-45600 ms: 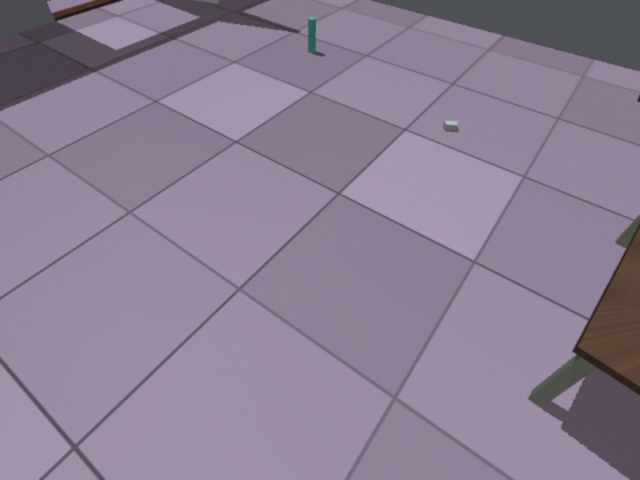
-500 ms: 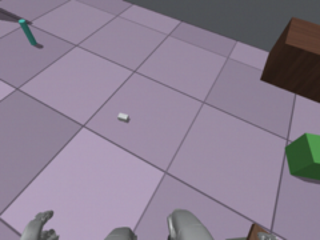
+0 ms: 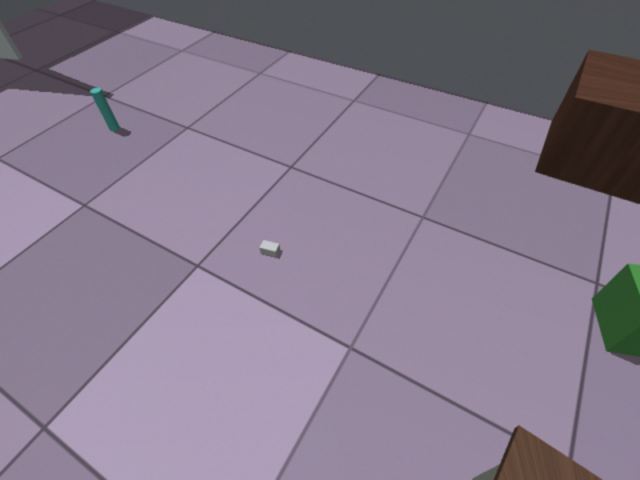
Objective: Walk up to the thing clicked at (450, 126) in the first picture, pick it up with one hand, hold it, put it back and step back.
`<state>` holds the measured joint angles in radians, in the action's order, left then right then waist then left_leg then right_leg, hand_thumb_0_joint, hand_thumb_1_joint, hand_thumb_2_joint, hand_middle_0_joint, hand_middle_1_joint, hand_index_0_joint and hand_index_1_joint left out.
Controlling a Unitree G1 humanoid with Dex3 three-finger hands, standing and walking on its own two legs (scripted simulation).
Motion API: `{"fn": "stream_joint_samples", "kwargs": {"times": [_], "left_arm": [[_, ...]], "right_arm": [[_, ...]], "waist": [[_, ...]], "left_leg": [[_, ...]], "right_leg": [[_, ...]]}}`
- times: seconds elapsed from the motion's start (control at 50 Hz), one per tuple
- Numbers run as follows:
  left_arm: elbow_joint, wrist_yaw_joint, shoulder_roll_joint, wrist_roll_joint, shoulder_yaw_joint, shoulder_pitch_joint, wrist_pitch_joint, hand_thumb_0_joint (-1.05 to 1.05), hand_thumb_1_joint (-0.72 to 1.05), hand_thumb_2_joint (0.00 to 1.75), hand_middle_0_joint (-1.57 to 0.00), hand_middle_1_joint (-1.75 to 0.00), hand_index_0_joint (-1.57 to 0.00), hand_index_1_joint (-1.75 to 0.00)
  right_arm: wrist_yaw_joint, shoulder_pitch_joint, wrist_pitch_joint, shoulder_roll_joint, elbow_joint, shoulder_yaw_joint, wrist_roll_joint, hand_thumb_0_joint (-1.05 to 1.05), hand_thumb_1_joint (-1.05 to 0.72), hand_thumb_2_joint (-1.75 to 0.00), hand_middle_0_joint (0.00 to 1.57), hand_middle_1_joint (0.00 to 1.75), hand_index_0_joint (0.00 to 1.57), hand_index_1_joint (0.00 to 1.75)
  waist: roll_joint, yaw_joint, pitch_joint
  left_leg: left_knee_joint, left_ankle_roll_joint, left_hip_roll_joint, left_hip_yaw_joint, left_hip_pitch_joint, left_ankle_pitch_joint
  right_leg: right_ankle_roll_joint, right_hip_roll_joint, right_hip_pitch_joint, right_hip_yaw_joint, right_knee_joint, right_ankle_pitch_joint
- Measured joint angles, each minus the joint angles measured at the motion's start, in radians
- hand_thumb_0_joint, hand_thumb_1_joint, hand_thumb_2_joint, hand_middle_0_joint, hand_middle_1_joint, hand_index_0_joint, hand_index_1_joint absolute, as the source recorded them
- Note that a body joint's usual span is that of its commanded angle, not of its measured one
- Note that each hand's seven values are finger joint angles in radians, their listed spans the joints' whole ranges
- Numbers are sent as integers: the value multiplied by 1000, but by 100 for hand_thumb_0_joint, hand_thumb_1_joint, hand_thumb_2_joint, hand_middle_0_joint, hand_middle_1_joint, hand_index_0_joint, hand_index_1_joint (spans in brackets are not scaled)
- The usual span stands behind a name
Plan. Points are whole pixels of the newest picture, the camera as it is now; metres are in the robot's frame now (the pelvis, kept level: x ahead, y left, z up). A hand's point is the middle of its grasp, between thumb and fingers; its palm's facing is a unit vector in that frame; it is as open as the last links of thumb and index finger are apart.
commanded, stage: step back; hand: left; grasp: from above
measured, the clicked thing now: (269, 248) +1.01 +0.21 -0.74
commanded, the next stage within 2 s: stand in 0.64 s
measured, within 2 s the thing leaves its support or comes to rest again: neither
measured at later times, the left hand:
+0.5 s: hand out of the picture +0.13 +0.24 -0.14, palm faces +0.01 -0.93 -0.38, open 7.4 cm
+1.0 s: hand (143, 477) +0.15 +0.25 -0.14, palm faces -0.01 -0.95 -0.32, open 7.4 cm
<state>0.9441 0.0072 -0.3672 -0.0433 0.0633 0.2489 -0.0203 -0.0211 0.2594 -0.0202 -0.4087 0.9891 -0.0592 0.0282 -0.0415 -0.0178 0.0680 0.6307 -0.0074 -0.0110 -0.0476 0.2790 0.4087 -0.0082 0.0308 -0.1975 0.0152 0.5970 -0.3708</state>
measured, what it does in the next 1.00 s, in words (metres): steps on the spot: right foot, then left foot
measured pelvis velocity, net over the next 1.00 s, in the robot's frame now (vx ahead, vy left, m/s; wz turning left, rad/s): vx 0.05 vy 0.00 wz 0.01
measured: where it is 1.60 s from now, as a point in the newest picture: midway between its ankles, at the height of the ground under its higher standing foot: outside the picture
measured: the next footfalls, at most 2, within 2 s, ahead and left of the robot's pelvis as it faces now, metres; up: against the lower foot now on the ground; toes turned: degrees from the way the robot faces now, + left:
right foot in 0.32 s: +0.12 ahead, -0.13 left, +0.00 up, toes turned -2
left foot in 0.58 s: +0.07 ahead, +0.13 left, +0.00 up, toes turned +0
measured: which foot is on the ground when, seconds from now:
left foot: down 0.00-0.34, up 0.36-0.56, down 0.58-1.00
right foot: down 0.00-0.04, up 0.06-0.30, down 0.32-1.00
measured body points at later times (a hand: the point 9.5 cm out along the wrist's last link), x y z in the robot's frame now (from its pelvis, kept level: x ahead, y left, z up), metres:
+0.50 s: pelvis +0.03 -0.02 +0.00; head +0.05 -0.03 +0.45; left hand +0.13 +0.29 -0.11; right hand +0.10 -0.33 -0.14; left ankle +0.01 +0.12 -0.70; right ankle +0.08 -0.13 -0.73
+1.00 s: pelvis +0.05 +0.00 +0.02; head +0.07 +0.01 +0.47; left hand +0.15 +0.30 -0.12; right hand +0.16 -0.29 -0.11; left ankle +0.03 +0.13 -0.73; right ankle +0.08 -0.13 -0.73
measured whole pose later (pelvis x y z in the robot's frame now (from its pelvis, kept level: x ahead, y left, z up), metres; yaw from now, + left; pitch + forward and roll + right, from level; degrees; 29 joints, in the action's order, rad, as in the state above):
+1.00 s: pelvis +0.05 +0.00 +0.02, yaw +1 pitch -3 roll +0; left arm 1.11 0.00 -0.34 0.00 -0.01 0.05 0.00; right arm 0.01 0.06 0.02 -0.34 1.08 -0.01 0.00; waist 0.01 -0.01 0.08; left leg 0.39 0.00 0.00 -0.01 0.08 0.25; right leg -0.03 0.05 -0.16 0.03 0.40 -0.18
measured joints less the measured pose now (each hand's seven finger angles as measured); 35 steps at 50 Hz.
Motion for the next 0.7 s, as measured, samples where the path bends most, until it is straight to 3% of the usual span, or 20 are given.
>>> {"fn": "stream_joint_samples", "kwargs": {"times": [0.04,0.06,0.12,0.16,0.28,0.34,0.38,0.44,0.56,0.62,0.7], "left_arm": [[-6,-2,-23,6,2,-13,7,0,90,90,-20,-30,-21,-30],[-6,-5,-30,11,2,-12,12,0,90,90,-20,-30,-21,-30],[16,-6,-33,18,-6,-17,30,0,91,90,-20,-30,-20,-29],[15,-1,-40,22,-7,-22,28,0,91,90,-20,-30,-20,-29],[9,8,-44,27,-3,-59,7,0,91,90,-20,-30,-20,-29],[22,-3,-25,25,-2,-81,-9,0,91,90,-20,-30,-20,-29],[30,-9,-2,16,-8,-91,-13,0,91,90,-20,-30,-20,-29],[35,-6,18,9,-20,-106,-4,0,91,90,-20,-30,-21,-29],[36,-2,36,10,-24,-141,-10,0,90,90,-20,-30,-21,-30],[46,-7,17,21,-21,-158,1,0,90,90,-20,-30,-21,-30],[77,-13,2,48,-28,-157,13,0,91,90,-20,-30,-21,-30]], "right_arm": [[0,-10,14,27,12,-2,4,1,-91,-89,20,30,20,30],[0,-14,24,38,8,-3,7,1,-91,-89,20,30,20,30],[-3,-3,49,53,-16,-3,6,1,-91,-89,20,30,20,30],[-1,5,53,60,-26,0,6,1,-91,-89,21,30,20,30],[9,-2,49,47,-37,6,2,1,-90,-89,21,30,20,30],[17,-23,24,27,-32,11,-11,1,-90,-89,21,30,20,30],[28,-36,7,22,-22,14,-19,1,-91,-89,20,30,20,30],[28,-45,1,26,-7,17,-21,1,-91,-89,20,30,20,30],[21,-53,11,17,25,20,-13,1,-91,-89,20,30,20,30],[26,-66,24,34,48,17,-3,1,-91,-89,20,30,20,30],[22,-81,38,55,71,29,-5,1,-91,-89,20,30,20,30]], "waist": [[52,-10,29],[70,-13,35],[59,14,19],[62,20,14],[69,33,23],[33,33,32],[2,33,24],[8,14,8],[6,3,5],[44,5,27],[58,4,25]], "left_leg": [[-70,10,-33,29,-38,-135],[-77,15,-41,43,-45,-141],[-77,32,-23,30,-47,-126],[-102,32,-12,27,-66,-132],[-89,7,2,26,-83,-112],[14,-10,30,11,-55,-47],[95,5,24,-40,-20,24],[187,10,-8,-31,17,109],[94,15,7,-6,4,71],[-39,5,-9,24,-49,-84],[-71,8,0,35,-79,-77]], "right_leg": [[-3,37,-13,-22,49,-21],[7,41,-37,-39,105,-22],[30,-6,-116,-41,288,-137],[38,-16,-152,-39,329,-138],[25,8,-163,-14,130,-27],[17,-20,-112,9,0,153],[22,-36,-112,31,14,135],[32,-19,-115,26,22,112],[12,9,-124,40,18,101],[-5,40,-131,26,53,78],[-21,27,-88,11,-18,105]]}}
